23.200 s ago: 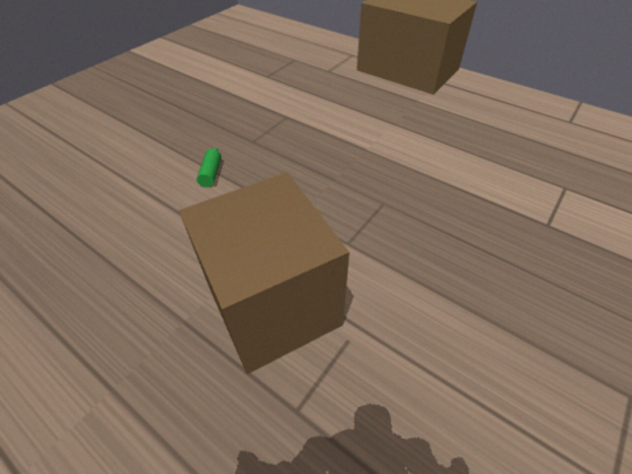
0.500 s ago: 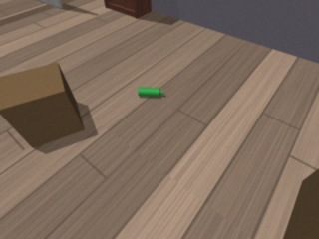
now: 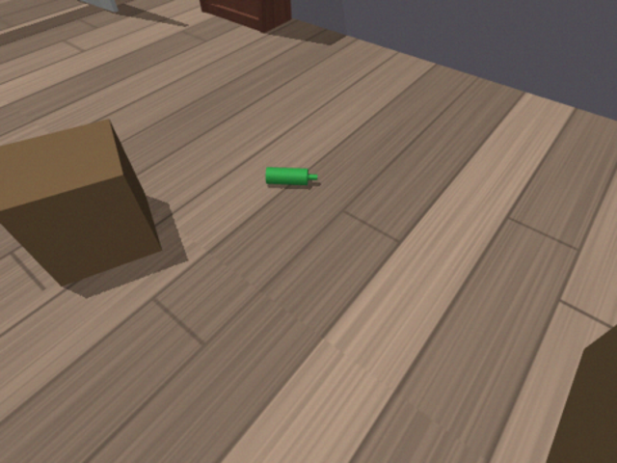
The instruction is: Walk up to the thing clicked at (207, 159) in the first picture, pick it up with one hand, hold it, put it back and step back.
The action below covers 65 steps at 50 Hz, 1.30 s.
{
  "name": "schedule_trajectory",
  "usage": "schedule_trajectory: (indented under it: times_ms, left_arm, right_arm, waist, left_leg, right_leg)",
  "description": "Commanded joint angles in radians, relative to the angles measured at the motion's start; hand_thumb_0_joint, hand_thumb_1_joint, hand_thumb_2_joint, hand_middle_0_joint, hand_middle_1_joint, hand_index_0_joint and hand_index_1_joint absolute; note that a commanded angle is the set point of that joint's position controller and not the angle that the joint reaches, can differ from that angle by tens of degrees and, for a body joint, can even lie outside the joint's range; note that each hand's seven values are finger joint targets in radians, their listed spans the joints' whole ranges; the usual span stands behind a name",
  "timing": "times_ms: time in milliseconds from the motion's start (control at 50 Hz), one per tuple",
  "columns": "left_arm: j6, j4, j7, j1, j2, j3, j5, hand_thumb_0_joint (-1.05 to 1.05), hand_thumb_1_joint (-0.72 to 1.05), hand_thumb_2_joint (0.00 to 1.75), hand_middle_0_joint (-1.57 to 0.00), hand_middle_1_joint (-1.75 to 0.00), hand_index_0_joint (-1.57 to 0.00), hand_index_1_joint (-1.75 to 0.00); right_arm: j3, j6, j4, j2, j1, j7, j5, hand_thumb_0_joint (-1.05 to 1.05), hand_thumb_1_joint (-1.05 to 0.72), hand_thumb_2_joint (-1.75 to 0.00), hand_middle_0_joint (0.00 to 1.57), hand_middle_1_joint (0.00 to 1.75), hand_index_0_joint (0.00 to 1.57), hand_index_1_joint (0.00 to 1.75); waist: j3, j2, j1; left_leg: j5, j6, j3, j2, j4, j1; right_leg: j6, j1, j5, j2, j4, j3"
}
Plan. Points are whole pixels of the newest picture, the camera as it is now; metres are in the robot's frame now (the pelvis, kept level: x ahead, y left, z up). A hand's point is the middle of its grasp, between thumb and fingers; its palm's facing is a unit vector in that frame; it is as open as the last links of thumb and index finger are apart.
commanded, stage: stand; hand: left
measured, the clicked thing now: (292, 176) +1.43 +0.14 -0.74
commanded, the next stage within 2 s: walk up in 0.32 s
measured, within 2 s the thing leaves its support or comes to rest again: neither
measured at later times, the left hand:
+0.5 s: hand out of the picture +0.07 +0.29 -0.15, palm faces +0.04 -0.94 -0.34, open 7.4 cm
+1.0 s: hand (142, 371) +0.29 +0.30 -0.16, palm faces -0.14 -0.94 -0.32, open 7.4 cm
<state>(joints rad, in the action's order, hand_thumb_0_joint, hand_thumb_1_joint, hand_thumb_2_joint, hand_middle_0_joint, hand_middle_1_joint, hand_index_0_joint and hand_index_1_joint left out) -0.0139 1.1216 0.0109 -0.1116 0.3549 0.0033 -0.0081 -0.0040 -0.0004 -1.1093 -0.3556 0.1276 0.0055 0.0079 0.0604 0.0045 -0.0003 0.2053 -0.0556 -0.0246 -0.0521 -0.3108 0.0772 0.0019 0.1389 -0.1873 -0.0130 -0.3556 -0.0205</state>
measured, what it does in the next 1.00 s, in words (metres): walks ahead: left foot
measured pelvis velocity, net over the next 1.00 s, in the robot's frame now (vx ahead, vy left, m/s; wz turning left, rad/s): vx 0.19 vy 0.04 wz -0.07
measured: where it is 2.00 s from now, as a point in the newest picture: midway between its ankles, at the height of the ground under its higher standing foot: (334, 326)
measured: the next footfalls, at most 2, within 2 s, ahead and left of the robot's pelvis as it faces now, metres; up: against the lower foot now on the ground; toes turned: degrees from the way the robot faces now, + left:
left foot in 0.58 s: +0.13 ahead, +0.16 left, +0.00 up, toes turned +4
right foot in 1.06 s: +0.40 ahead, -0.11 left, +0.00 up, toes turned -7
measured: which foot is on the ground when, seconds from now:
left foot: down 0.00-0.38, up 0.40-0.56, down 0.58-1.00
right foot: down 0.00-0.60, up 0.62-1.00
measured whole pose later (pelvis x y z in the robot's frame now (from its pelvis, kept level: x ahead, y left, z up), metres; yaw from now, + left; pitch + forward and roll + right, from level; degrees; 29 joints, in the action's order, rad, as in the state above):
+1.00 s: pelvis +0.19 +0.04 -0.01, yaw -4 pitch -3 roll +2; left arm 0.00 0.97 0.11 -0.20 0.43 -0.06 -0.03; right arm -0.08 0.08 -0.93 -0.38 0.37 0.05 0.01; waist 0.08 -0.06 -0.03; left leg 0.35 0.00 0.14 0.00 -0.30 -0.09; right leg -0.01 0.51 -0.12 -0.08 -0.64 0.01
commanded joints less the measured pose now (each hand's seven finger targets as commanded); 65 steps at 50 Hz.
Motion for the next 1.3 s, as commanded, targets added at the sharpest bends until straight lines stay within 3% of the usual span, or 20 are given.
schedule_trajectory:
  times_ms: [0, 280, 320, 360, 400, 460, 500, 560, 580, 600, 640, 680, 800, 960, 1040, 1060, 1100, 1120, 1200, 1280]
  left_arm:
    - [-0.016, -0.059, -0.018, 0.028, 0.221, -0.048, 0.001, 0.0, 0.9, 0.9, -0.2, -0.3, -0.2, -0.3]
    - [-0.017, -0.063, -0.02, 0.031, 0.217, -0.047, -0.003, 0.0, 0.9, 0.9, -0.2, -0.3, -0.2, -0.3]
    - [-0.026, -0.118, 0.027, -0.039, 0.319, -0.135, -0.035, 0.0, 0.9, 0.9, -0.2, -0.3, -0.2, -0.3]
    - [-0.026, -0.128, 0.041, -0.066, 0.327, -0.152, -0.04, 0.0, 0.9, 0.9, -0.2, -0.3, -0.2, -0.3]
    - [-0.038, -0.143, 0.038, -0.106, 0.353, -0.168, -0.044, 0.0, 0.9, 0.9, -0.2, -0.3, -0.2, -0.3]
    - [-0.039, -0.165, 0.042, -0.132, 0.322, -0.163, -0.04, 0.0, 0.9, 0.9, -0.2, -0.3, -0.2, -0.3]
    - [-0.031, -0.211, 0.052, -0.039, 0.325, -0.159, -0.039, 0.0, 0.9, 0.9, -0.2, -0.3, -0.2, -0.3]
    - [-0.014, -0.283, 0.059, 0.136, 0.255, -0.13, -0.032, 0.0, 0.9, 0.9, -0.2, -0.3, -0.2, -0.3]
    - [-0.012, -0.294, 0.055, 0.092, 0.172, -0.106, -0.03, 0.0, 0.9, 0.9, -0.2, -0.3, -0.2, -0.3]
    - [-0.005, -0.288, 0.045, 0.036, 0.176, -0.105, -0.018, 0.0, 0.9, 0.9, -0.2, -0.3, -0.2, -0.3]
    - [-0.012, -0.24, 0.043, -0.053, 0.282, -0.117, -0.006, 0.0, 0.9, 0.9, -0.2, -0.3, -0.2, -0.3]
    - [-0.019, -0.182, 0.054, -0.14, 0.297, -0.124, -0.002, 0.0, 0.9, 0.9, -0.2, -0.3, -0.2, -0.3]
    - [-0.017, -0.21, 0.08, -0.087, 0.27, -0.114, -0.006, 0.0, 0.9, 0.9, -0.2, -0.3, -0.2, -0.3]
    - [-0.032, -0.301, 0.09, 0.11, 0.212, -0.1, -0.015, 0.0, 0.9, 0.9, -0.2, -0.3, -0.2, -0.3]
    - [-0.038, -0.263, 0.072, -0.063, 0.243, -0.128, -0.016, 0.0, 0.9, 0.9, -0.2, -0.3, -0.2, -0.3]
    - [-0.044, -0.233, 0.057, -0.198, 0.285, -0.154, -0.018, 0.0, 0.9, 0.9, -0.2, -0.3, -0.2, -0.3]
    - [-0.056, -0.24, 0.04, -0.312, 0.412, -0.186, -0.008, 0.0, 0.9, 0.9, -0.2, -0.3, -0.2, -0.3]
    - [-0.051, -0.254, 0.035, -0.261, 0.402, -0.187, 0.015, 0.0, 0.9, 0.9, -0.2, -0.3, -0.2, -0.3]
    - [-0.06, -0.298, 0.018, -0.117, 0.287, -0.143, 0.023, 0.0, 0.9, 0.9, -0.2, -0.3, -0.2, -0.3]
    - [-0.087, -0.34, 0.025, -0.11, 0.264, -0.129, 0.011, 0.0, 0.9, 0.9, -0.2, -0.3, -0.2, -0.3]
  right_arm:
    - [-0.037, 0.021, 0.055, -0.208, -0.016, -0.014, 0.003, 0.0, -0.9, -0.9, 0.2, 0.3, 0.2, 0.3]
    - [-0.039, 0.019, 0.059, -0.211, -0.023, -0.014, 0.004, 0.0, -0.9, -0.9, 0.2, 0.3, 0.2, 0.3]
    - [-0.108, 0.048, 0.117, -0.297, 0.019, 0.017, 0.03, 0.0, -0.9, -0.9, 0.2, 0.3, 0.2, 0.3]
    - [-0.105, 0.047, 0.16, -0.262, -0.052, 0.032, 0.034, 0.0, -0.9, -0.9, 0.2, 0.3, 0.2, 0.3]
    - [-0.108, 0.054, 0.193, -0.24, -0.098, 0.036, 0.037, 0.0, -0.9, -0.9, 0.2, 0.3, 0.2, 0.3]
    - [-0.113, 0.076, 0.207, -0.225, -0.085, 0.048, 0.033, 0.0, -0.9, -0.9, 0.2, 0.3, 0.2, 0.3]
    - [-0.128, 0.078, 0.196, -0.229, 0.01, 0.058, 0.032, 0.0, -0.9, -0.9, 0.2, 0.3, 0.2, 0.3]
    - [-0.18, 0.078, 0.09, -0.282, 0.371, 0.037, 0.031, 0.0, -0.9, -0.9, 0.2, 0.3, 0.2, 0.3]
    - [-0.209, 0.081, 0.069, -0.378, 0.48, 0.02, 0.044, 0.0, -0.9, -0.9, 0.2, 0.3, 0.2, 0.3]
    - [-0.204, 0.091, 0.141, -0.421, 0.334, 0.013, 0.05, 0.0, -0.9, -0.9, 0.2, 0.3, 0.2, 0.3]
    - [-0.181, 0.098, 0.205, -0.4, 0.139, 0.016, 0.023, 0.0, -0.9, -0.9, 0.2, 0.3, 0.2, 0.3]
    - [-0.153, 0.105, 0.24, -0.317, 0.063, 0.017, 0.017, 0.0, -0.9, -0.9, 0.2, 0.3, 0.2, 0.3]
    - [-0.148, 0.12, 0.243, -0.301, 0.15, 0.021, 0.008, 0.0, -0.9, -0.9, 0.2, 0.3, 0.2, 0.3]
    - [-0.148, 0.102, 0.266, -0.312, 0.237, 0.021, 0.006, 0.0, -0.9, -0.9, 0.2, 0.3, 0.2, 0.3]
    - [-0.141, 0.088, 0.299, -0.304, 0.245, 0.007, 0.007, 0.0, -0.9, -0.9, 0.2, 0.3, 0.2, 0.3]
    - [-0.122, 0.089, 0.3, -0.261, 0.279, 0.007, 0.006, 0.0, -0.9, -0.9, 0.2, 0.3, 0.2, 0.3]
    - [-0.101, 0.088, 0.326, -0.225, 0.341, 0.007, -0.018, 0.0, -0.9, -0.9, 0.2, 0.3, 0.2, 0.3]
    - [-0.116, 0.084, 0.311, -0.307, 0.288, -0.004, -0.011, 0.0, -0.9, -0.9, 0.2, 0.3, 0.2, 0.3]
    - [-0.105, 0.076, 0.281, -0.23, 0.278, 0.009, -0.02, 0.0, -0.9, -0.9, 0.2, 0.3, 0.2, 0.3]
    - [-0.116, 0.059, 0.28, -0.219, 0.28, 0.035, -0.001, 0.0, -0.9, -0.9, 0.2, 0.3, 0.2, 0.3]
  waist:
    - [-0.085, -0.003, 0.002]
    - [-0.075, 0.0, 0.001]
    - [-0.13, -0.034, 0.026]
    - [-0.016, -0.12, 0.063]
    - [0.075, -0.166, 0.108]
    - [0.041, -0.128, 0.106]
    - [0.009, -0.194, 0.047]
    - [-0.066, -0.026, -0.172]
    - [-0.078, 0.297, -0.22]
    - [-0.023, 0.255, -0.146]
    - [0.07, 0.109, -0.036]
    - [0.063, 0.105, 0.021]
    - [0.108, 0.132, -0.015]
    - [0.08, 0.105, -0.065]
    - [-0.083, 0.011, 0.034]
    - [-0.175, -0.072, 0.097]
    - [-0.273, -0.334, 0.122]
    - [-0.228, -0.238, 0.128]
    - [-0.022, -0.129, 0.018]
    - [0.011, -0.109, 0.0]
  left_leg:
    - [-0.161, 0.056, -0.045, -0.081, 0.035, 0.012]
    - [-0.146, 0.06, -0.043, -0.082, 0.038, 0.015]
    - [0.476, 0.136, -0.029, -0.041, -0.106, 0.138]
    - [0.409, 0.099, 0.078, 0.021, -0.257, 0.367]
    - [0.312, 0.075, 0.039, -0.018, -0.422, 0.563]
    - [0.294, 0.077, 0.007, -0.037, -0.365, 0.486]
    - [0.252, 0.081, 0.029, -0.022, -0.3, 0.295]
    - [0.022, 0.058, 0.061, 0.013, -0.172, -0.288]
    - [0.355, 0.07, -0.221, -0.152, 0.038, -0.346]
    - [0.657, 0.115, -0.62, -0.349, 0.217, -0.16]
    - [0.688, 0.203, -0.535, -0.367, 0.241, 0.042]
    - [0.494, 0.178, -0.304, -0.25, 0.187, 0.027]
    - [0.23, 0.187, -0.084, -0.197, 0.222, 0.007]
    - [-0.246, 0.204, 0.045, -0.193, 0.082, -0.076]
    - [-0.504, 0.182, 0.084, -0.169, -0.259, -0.057]
    - [-0.418, 0.146, 0.101, -0.119, -0.475, 0.06]
    - [0.303, 0.097, 0.084, 0.105, -0.886, 0.493]
    - [0.325, 0.099, 0.016, 0.038, -0.97, 0.527]
    - [0.148, 0.102, -0.061, -0.023, -0.866, 0.385]
    - [0.032, 0.066, -0.025, -0.012, -0.772, 0.409]
  right_leg:
    - [-0.026, -0.045, 0.184, -0.117, 0.048, 0.084]
    - [-0.024, -0.041, 0.174, -0.116, 0.059, 0.084]
    - [-0.093, -0.043, -0.541, -0.107, 0.003, 0.16]
    - [-0.154, -0.07, -0.693, -0.209, 0.135, 0.316]
    - [-0.254, -0.153, -0.539, -0.344, 0.231, 0.458]
    - [-0.238, -0.168, -0.32, -0.264, 0.175, 0.343]
    - [-0.201, -0.002, -0.396, -0.224, 0.166, 0.268]
    - [-0.1, 0.478, -0.499, -0.084, -0.181, 0.063]
    - [-0.082, 0.648, -0.492, 0.082, -0.575, -0.007]
    - [-0.054, 0.682, -0.387, 0.116, -0.757, 0.148]
    - [-0.064, 0.563, -0.218, -0.02, -0.746, 0.239]
    - [-0.036, 0.51, -0.126, -0.041, -0.705, 0.198]
    - [0.025, 0.489, 0.018, -0.055, -0.5, 0.123]
    - [-0.025, 0.369, 0.07, -0.065, -0.221, -0.029]
    - [-0.075, 0.043, 0.023, 0.002, -0.15, -0.066]
    - [-0.095, -0.176, -0.015, -0.011, -0.158, -0.02]
    - [-0.261, -0.496, -0.129, -0.396, 0.032, 0.658]
    - [-0.313, -0.423, -0.059, -0.423, 0.04, 0.679]
    - [-0.199, -0.003, 0.257, -0.232, 0.041, 0.2]
    - [-0.21, 0.052, 0.223, -0.196, 0.093, 0.105]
